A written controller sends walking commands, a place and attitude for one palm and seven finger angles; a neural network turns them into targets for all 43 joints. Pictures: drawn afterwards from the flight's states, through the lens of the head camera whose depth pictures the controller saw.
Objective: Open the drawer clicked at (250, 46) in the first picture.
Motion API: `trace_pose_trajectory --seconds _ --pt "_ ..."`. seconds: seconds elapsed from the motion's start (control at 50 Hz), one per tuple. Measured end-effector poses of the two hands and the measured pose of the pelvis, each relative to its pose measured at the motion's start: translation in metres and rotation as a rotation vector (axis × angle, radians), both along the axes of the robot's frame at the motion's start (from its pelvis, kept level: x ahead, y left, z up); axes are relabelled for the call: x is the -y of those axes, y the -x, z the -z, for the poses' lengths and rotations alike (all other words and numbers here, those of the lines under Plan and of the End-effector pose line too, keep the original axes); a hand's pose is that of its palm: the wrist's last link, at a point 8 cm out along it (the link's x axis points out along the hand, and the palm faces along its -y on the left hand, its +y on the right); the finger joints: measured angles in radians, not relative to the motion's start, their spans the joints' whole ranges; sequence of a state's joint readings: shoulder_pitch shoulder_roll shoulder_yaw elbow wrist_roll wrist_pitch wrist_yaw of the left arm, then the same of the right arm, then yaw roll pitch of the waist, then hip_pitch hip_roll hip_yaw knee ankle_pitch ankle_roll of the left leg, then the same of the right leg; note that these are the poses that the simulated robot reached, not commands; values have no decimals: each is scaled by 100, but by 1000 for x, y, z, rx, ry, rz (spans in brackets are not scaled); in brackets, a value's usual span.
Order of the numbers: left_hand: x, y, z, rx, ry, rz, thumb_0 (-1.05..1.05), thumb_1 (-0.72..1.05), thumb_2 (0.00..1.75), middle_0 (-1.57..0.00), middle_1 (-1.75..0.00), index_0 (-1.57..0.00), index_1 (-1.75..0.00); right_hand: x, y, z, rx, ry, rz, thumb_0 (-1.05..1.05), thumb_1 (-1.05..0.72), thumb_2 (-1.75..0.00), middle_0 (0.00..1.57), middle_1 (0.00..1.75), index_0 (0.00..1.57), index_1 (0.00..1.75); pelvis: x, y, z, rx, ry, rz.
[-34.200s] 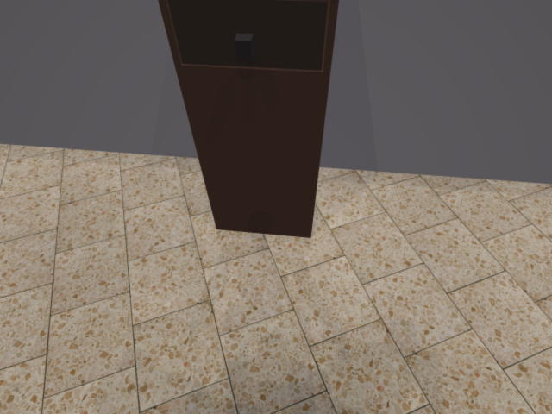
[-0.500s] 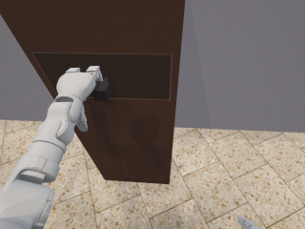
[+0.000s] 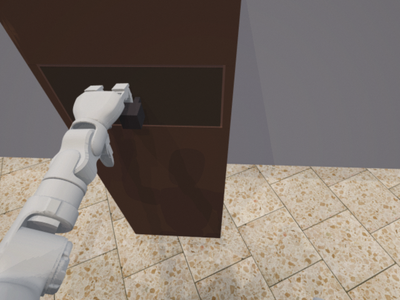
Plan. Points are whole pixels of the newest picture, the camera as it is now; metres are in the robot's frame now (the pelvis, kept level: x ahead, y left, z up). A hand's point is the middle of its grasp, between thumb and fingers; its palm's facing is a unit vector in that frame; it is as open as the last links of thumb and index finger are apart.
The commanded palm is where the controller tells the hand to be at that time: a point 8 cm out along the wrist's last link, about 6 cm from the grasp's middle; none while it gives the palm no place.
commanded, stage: close the thumb around the handle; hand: left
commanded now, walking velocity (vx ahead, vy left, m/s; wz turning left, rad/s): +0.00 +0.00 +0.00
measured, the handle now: (134, 110) +0.48 +0.18 +0.12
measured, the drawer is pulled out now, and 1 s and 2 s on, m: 0.00 0.02 0.16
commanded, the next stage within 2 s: pull the drawer open in 0.58 s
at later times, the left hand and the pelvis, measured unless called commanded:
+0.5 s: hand (110, 127) +0.43 +0.22 +0.11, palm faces -0.01 -0.01 -1.00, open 6.2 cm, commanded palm +0.41 +0.20 +0.17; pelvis +0.01 +0.00 +0.00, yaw +0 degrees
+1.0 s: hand (108, 137) +0.41 +0.22 +0.11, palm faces +0.02 -0.05 -1.00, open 5.5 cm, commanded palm +0.37 +0.21 +0.17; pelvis +0.02 +0.00 +0.00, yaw -1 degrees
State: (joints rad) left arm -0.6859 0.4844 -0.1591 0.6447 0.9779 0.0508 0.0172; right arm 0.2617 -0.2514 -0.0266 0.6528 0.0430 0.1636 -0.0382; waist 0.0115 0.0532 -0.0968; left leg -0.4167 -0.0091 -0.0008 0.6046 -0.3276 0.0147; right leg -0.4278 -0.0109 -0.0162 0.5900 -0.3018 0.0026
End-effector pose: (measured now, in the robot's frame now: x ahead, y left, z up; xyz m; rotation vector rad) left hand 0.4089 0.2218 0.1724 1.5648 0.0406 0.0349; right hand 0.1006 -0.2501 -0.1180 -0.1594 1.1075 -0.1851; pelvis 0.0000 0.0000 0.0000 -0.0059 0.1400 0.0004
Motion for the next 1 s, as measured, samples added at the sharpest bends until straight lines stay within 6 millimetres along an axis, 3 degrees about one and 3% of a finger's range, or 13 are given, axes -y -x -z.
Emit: trace_pose_trajectory --seconds 0.14,0.52,0.82,1.0 --pt "0 0 1 10 5 1 0 -19 43 -34 -123 -26 -124 0 -2 -1 2 4 0 1 -91 -90 20 30 20 30 -1 -1 0 1 1 0" --pt "1 -3 4 -11 5 -11 0 73 83 -41 -133 -30 -130 -5 -30 -4 45 -8 -28 1 -91 -90 20 30 20 30 1 -9 -1 -3 0 -4" --pt "-1 3 8 7 27 -12 0 88 90 -42 -135 -28 -128 -1 -35 -3 39 -20 -13 1 -91 -90 20 30 20 30 1 -17 -1 -7 2 5" --pt "-1 23 10 24 41 -13 0 88 90 -42 -135 -26 -128 -7 -57 -8 92 -44 -28 1 -91 -90 20 30 20 30 0 -24 -3 6 1 13"
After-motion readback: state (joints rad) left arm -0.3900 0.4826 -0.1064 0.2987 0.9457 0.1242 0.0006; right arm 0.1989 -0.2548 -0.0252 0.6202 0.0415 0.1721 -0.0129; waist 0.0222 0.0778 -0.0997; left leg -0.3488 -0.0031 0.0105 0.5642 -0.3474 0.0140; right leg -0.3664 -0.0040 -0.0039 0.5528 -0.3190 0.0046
